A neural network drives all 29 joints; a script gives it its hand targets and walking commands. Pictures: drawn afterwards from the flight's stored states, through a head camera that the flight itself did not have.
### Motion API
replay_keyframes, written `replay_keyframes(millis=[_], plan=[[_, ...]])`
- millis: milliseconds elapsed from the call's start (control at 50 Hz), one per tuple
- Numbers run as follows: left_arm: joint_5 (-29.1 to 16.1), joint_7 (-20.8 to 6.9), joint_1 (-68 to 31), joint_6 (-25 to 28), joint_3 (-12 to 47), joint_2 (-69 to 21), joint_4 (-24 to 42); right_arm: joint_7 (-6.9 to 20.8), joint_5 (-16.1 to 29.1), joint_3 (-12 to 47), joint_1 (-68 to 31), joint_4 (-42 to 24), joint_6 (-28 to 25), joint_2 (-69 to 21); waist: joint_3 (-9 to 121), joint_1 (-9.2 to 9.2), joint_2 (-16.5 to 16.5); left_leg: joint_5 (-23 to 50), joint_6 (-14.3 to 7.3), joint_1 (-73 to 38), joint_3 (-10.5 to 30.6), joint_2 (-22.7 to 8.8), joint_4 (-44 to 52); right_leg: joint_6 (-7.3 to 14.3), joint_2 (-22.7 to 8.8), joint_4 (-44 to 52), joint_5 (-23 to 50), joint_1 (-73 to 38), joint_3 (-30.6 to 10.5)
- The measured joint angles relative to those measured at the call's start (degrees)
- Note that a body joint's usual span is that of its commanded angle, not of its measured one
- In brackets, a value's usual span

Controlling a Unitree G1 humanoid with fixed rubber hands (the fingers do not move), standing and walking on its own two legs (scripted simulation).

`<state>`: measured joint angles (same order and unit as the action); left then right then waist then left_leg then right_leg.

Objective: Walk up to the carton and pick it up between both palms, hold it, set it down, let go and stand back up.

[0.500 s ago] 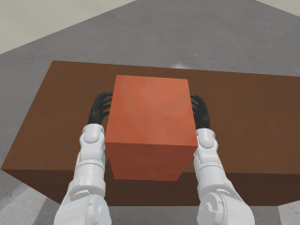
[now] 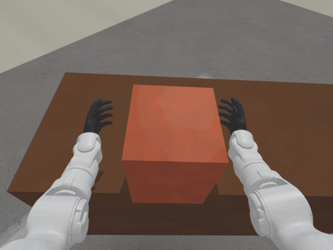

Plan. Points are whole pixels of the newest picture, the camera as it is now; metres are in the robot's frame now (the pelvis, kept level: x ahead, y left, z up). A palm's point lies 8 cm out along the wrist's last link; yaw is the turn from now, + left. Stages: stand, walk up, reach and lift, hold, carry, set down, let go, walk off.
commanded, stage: set down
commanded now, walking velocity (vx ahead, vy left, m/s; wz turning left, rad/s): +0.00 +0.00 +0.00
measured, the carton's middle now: (170, 148) +0.37 +0.04 +0.01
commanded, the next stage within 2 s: none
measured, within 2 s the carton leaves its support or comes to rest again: neither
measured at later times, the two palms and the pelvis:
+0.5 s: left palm (89, 102) +0.38 +0.23 +0.14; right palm (254, 108) +0.42 -0.14 +0.15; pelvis -0.02 -0.02 +0.01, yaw +0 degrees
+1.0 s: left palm (77, 91) +0.37 +0.24 +0.18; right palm (268, 103) +0.41 -0.16 +0.18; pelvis -0.01 -0.03 +0.02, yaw +1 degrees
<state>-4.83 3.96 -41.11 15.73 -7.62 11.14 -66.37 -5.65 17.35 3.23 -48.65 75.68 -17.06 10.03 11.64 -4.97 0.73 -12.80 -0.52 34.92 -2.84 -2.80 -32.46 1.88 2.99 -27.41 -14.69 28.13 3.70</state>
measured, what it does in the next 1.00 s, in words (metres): stands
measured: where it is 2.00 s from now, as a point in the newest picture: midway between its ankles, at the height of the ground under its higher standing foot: outside the picture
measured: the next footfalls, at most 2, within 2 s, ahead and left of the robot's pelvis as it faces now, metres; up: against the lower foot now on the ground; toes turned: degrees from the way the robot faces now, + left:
none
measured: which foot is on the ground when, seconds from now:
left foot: down 0.00-1.00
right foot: down 0.00-1.00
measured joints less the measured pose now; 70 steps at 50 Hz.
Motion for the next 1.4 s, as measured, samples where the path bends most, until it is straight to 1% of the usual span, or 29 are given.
replay_keyframes(millis=[100,180,260,320,440,520,680,780,880,1000,1080,1140,1260,1340,1400], plan=[[-3.7,-1.1,-0.1,-4.8,3.2,2.2,5.3,1.8,5.6,3.5,-0.4,-3.8,4.1,4.0,-0.1,0.22,-0.2,0.7,-0.1,-0.7,0.0,0.1,0.9,0.0,-0.1,0.5,0.6,-0.5,0.0],[-4.7,-1.9,-1.2,-9.8,4.2,3.3,9.2,2.5,7.8,5.1,-1.0,-7.9,8.9,5.9,-1.2,0.42,0.2,2.0,-0.1,-3.0,-0.5,0.3,3.1,0.1,-0.2,1.6,1.4,-2.2,-0.4],[-4.4,-2.2,-3.0,-14.1,3.7,3.5,11.0,2.5,7.4,5.0,-1.9,-10.5,13.1,6.1,-2.5,0.57,0.7,3.4,0.0,-5.7,-1.0,0.4,5.6,0.3,-0.3,2.9,2.3,-4.1,-0.9],[-3.9,-2.1,-4.2,-16.6,2.8,3.5,11.9,1.9,6.4,4.4,-2.3,-12.2,15.7,5.4,-3.2,0.57,1.0,4.3,0.1,-7.4,-1.2,0.4,7.2,0.4,-0.2,3.7,2.9,-5.4,-1.1],[-3.7,-1.5,-5.9,-22.0,1.5,4.3,14.0,-0.4,4.3,2.3,-3.5,-15.5,20.5,3.4,-4.5,0.79,1.0,5.4,0.5,-10.0,-0.9,0.4,9.0,0.8,-0.1,4.9,3.5,-7.7,-0.8],[-4.6,-1.1,-6.5,-26.7,1.7,5.6,16.9,-2.2,3.6,0.7,-4.5,-18.1,24.4,2.6,-5.5,1.22,1.0,5.9,0.7,-11.5,-0.5,0.3,9.8,1.0,0.0,5.7,3.8,-9.4,-0.4],[-6.2,-0.8,-8.2,-35.3,2.3,8.4,22.6,-4.0,4.9,-0.2,-6.3,-22.8,31.3,3.2,-6.6,2.15,1.2,6.2,1.2,-14.2,0.2,0.2,10.6,1.3,0.3,6.8,4.0,-12.4,0.2],[-6.5,-1.1,-9.5,-39.0,2.4,10.0,23.4,-4.1,6.3,0.3,-7.2,-23.5,34.2,4.2,-7.1,2.60,1.4,6.1,1.3,-16.2,0.3,0.3,11.2,1.4,0.3,7.2,3.7,-14.4,0.3],[-6.2,-2.0,-9.1,-40.9,2.0,10.9,24.6,-4.1,7.6,1.6,-6.4,-25.2,35.6,5.1,-7.7,2.83,1.4,6.0,1.3,-18.4,0.2,0.4,12.0,1.3,0.2,7.9,3.6,-16.6,0.2],[-3.8,-3.7,-4.0,-40.5,-0.1,9.9,27.8,-4.3,7.6,2.8,-1.2,-28.5,34.9,4.5,-9.5,2.90,1.4,6.0,1.3,-22.0,0.1,0.7,13.2,1.3,0.0,8.8,3.5,-20.0,0.1],[-2.4,-4.5,2.7,-39.4,-1.8,8.1,33.2,-4.7,5.9,2.1,5.7,-34.1,33.1,2.6,-10.7,3.01,1.4,5.8,1.3,-23.4,0.2,0.8,13.4,1.2,-0.1,9.0,3.3,-21.5,0.1],[-2.1,-4.5,7.7,-38.9,-2.6,6.8,37.7,-4.9,4.1,1.0,10.7,-38.6,32.0,0.9,-11.6,2.96,1.4,5.5,1.3,-23.5,0.2,0.9,12.9,1.2,-0.2,8.7,3.0,-21.6,0.1],[-3.3,-3.8,14.5,-39.7,-2.5,5.0,46.8,-5.1,1.4,-0.9,17.5,-47.5,31.2,-0.7,-12.8,2.61,1.3,5.2,1.2,-22.5,0.0,0.8,11.9,1.2,-0.2,7.7,2.8,-20.6,0.0],[-3.2,-3.7,17.2,-40.5,-2.7,4.2,51.0,-5.0,1.2,-1.0,20.1,-51.2,31.3,-0.2,-13.2,2.43,1.2,5.4,1.1,-22.8,-0.3,0.8,12.2,1.1,-0.3,7.6,2.9,-20.5,-0.4],[-2.8,-4.0,19.1,-40.3,-3.1,3.6,52.6,-4.8,1.0,-0.8,22.5,-52.8,31.3,0.1,-13.3,2.32,1.3,5.6,1.0,-23.5,-0.6,0.9,12.7,1.0,-0.4,7.6,3.0,-21.0,-0.6]])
